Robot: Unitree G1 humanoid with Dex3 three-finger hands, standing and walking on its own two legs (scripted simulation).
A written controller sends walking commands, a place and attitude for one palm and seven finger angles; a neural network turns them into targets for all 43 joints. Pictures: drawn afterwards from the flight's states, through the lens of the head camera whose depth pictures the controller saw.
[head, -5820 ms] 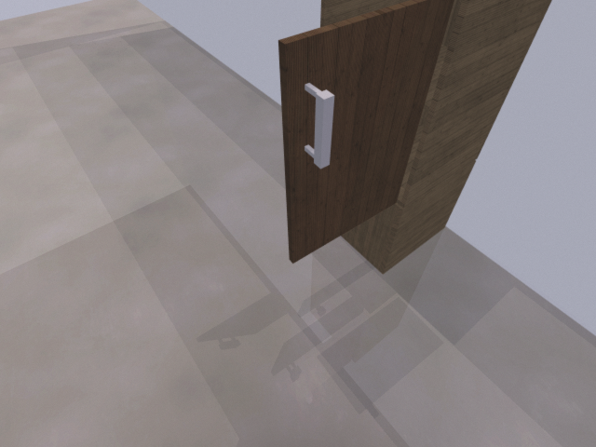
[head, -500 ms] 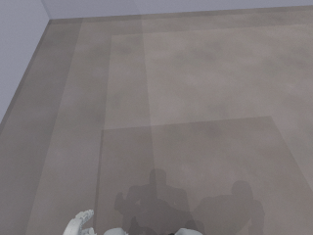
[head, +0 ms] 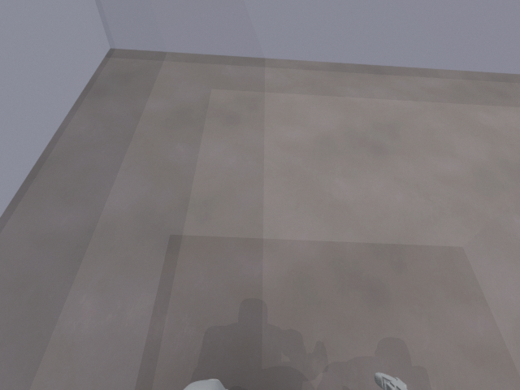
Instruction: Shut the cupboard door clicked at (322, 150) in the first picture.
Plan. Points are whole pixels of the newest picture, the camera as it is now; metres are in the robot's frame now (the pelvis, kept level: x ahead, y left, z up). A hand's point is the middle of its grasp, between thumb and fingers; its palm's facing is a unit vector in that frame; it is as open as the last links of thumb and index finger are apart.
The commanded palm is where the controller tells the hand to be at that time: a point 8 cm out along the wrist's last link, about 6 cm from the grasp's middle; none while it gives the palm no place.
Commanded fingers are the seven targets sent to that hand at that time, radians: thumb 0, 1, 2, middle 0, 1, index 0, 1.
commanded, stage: walk to a spot facing it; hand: left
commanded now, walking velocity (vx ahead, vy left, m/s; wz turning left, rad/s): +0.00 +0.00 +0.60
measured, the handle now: out of the picture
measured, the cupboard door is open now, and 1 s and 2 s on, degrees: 87 87 87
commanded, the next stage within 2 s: none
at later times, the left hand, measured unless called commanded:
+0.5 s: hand (177, 360) +0.18 +0.15 -0.13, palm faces +0.26 -0.93 -0.26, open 7.4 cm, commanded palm none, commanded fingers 0.00 0.90 0.90 -0.20 -0.30 -0.20 -0.30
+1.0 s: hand out of the picture +0.01 +0.17 -0.16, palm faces +0.61 -0.74 -0.27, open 7.4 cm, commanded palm none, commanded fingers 0.00 0.90 0.90 -0.20 -0.30 -0.20 -0.30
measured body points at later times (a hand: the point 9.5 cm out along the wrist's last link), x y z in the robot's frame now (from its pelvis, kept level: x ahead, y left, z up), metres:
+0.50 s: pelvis +0.09 -0.06 +0.02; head +0.13 -0.07 +0.46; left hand +0.16 +0.20 -0.11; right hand +0.17 -0.31 -0.14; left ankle +0.03 +0.06 -0.64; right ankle +0.10 -0.17 -0.72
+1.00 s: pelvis +0.10 -0.05 +0.01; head +0.13 +0.00 +0.46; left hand -0.02 +0.21 -0.14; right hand +0.36 -0.18 -0.11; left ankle +0.06 +0.05 -0.72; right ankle +0.18 -0.19 -0.65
